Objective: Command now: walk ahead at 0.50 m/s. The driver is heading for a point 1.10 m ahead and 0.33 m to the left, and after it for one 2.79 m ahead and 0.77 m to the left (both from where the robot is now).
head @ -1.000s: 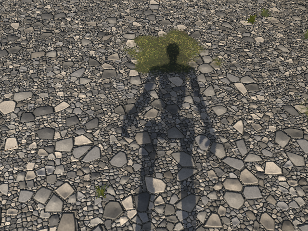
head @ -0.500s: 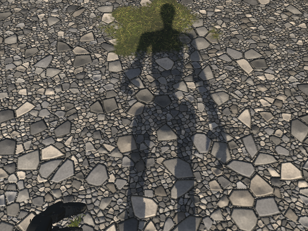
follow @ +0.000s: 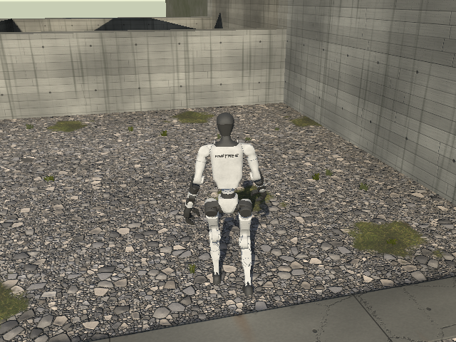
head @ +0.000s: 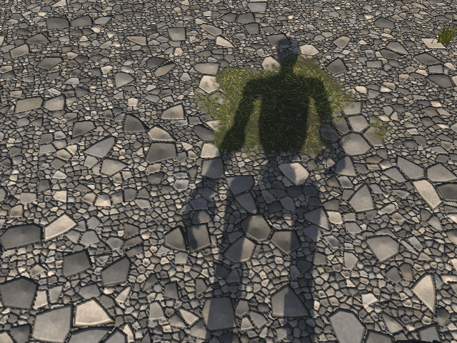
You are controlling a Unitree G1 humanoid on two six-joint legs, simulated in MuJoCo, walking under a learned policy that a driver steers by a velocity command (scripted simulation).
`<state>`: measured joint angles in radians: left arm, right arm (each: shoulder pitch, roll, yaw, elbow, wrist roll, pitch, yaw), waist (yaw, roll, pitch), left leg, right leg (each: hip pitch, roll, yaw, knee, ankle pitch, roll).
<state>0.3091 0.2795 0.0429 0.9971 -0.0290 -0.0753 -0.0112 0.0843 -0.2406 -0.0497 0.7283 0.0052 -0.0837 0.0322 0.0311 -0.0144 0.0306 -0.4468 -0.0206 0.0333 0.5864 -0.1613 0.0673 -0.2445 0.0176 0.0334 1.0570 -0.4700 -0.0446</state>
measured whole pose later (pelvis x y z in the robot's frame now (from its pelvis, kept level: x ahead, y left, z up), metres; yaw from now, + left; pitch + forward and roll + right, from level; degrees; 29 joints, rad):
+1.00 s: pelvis +0.53 -0.05 +0.00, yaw +12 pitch +2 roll -2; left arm 0.30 0.26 0.06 0.99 0.00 -0.06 0.02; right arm 0.08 -0.24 -0.06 0.75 0.02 -0.04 0.05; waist 0.07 0.02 0.03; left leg -0.61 0.06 0.05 0.63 -0.05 0.07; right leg 0.13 0.03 -0.24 0.23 -0.38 0.00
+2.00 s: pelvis +0.84 +0.07 +0.01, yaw +49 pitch +1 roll -2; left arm 0.10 0.32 0.08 0.79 0.01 0.02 0.01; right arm 0.21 -0.31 -0.08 0.60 0.00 0.06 -0.01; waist 0.01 -0.02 0.05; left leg -0.32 0.02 0.00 0.60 -0.31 0.02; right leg -0.39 -0.10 -0.14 0.67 -0.36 0.04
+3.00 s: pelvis +1.01 +0.36 +0.01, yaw +49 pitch +2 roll +1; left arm 0.35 0.31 0.06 0.80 -0.04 -0.04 0.00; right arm 0.16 -0.25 -0.05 0.65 -0.01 -0.09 0.02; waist 0.03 -0.04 0.04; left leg -0.33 0.00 0.06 0.48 -0.18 0.02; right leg -0.43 -0.04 0.06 1.17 -0.38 -0.01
